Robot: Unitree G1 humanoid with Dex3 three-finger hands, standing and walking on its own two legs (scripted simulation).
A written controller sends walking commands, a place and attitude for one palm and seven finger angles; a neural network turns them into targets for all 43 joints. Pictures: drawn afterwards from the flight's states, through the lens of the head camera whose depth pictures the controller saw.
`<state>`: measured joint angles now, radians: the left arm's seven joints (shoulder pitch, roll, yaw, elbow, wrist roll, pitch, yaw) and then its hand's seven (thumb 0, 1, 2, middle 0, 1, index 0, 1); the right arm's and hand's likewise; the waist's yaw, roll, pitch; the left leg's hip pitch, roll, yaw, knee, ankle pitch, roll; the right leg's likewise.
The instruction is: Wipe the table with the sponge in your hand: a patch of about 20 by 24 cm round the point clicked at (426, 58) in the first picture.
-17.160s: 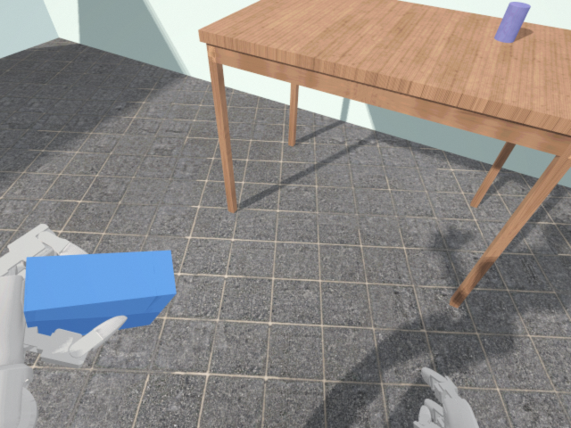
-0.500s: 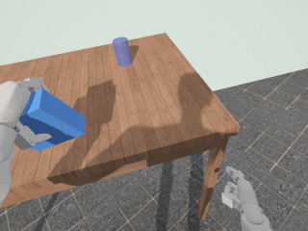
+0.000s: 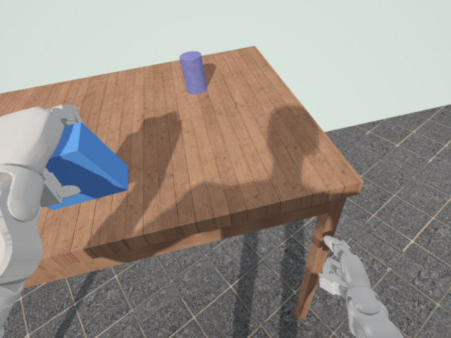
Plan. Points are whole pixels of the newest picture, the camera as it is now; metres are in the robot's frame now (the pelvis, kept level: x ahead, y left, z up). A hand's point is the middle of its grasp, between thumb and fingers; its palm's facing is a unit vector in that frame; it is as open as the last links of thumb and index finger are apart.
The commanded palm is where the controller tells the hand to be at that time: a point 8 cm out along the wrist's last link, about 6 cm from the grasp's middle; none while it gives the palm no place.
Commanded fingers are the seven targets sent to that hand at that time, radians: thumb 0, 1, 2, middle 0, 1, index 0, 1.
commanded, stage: turn the palm down, sponge in hand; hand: left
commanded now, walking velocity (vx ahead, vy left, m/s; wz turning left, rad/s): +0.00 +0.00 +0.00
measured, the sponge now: (74, 177) +0.26 +0.29 +0.19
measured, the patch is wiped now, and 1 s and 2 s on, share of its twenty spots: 0.00 0.00 0.00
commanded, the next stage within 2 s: move the sponge above the wiping area in 0.34 s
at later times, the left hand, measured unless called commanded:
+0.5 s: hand (66, 163) +0.25 +0.28 +0.23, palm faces +0.26 -0.05 -0.97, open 9.3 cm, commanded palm +0.19 +0.27 +0.31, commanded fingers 0.00 0.10 1.30 -1.20 -1.60 -1.20 -1.60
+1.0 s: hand (75, 160) +0.27 +0.28 +0.22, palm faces +0.19 +0.00 -0.98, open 9.3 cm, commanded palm +0.21 +0.28 +0.29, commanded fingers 0.00 0.10 1.30 -1.20 -1.60 -1.20 -1.60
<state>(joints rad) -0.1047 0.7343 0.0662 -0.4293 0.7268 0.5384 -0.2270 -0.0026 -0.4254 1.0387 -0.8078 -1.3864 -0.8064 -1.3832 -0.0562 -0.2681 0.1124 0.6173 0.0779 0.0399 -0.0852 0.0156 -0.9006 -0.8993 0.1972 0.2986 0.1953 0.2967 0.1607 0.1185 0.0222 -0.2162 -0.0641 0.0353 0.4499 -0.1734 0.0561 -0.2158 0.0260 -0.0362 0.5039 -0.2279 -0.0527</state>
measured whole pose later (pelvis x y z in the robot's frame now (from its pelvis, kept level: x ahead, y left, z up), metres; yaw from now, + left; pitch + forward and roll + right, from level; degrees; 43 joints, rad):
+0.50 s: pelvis +0.00 -0.01 +0.00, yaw +0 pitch -4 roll +1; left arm -0.09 0.72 0.05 -0.40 0.73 0.51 -0.20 0.00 -0.43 1.04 -0.81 -1.39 -0.81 -1.38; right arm -0.05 -0.28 0.09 0.63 0.07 0.02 -0.09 0.02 -0.90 -0.90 0.20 0.30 0.20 0.30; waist 0.16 0.12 0.02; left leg -0.21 -0.05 0.03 0.47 -0.18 0.04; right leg -0.21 0.04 -0.04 0.51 -0.23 -0.07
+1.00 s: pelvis +0.00 -0.02 +0.00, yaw +0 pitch -4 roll +1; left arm -0.13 0.73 0.04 -0.29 0.76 0.46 -0.22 0.00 -0.43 1.04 -0.81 -1.39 -0.81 -1.38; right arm -0.03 -0.28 0.08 0.66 0.07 0.00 -0.09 0.02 -0.90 -0.90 0.20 0.30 0.20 0.30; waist 0.15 0.13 0.02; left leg -0.21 -0.05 0.03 0.46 -0.18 0.03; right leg -0.21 0.04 -0.04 0.51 -0.24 -0.08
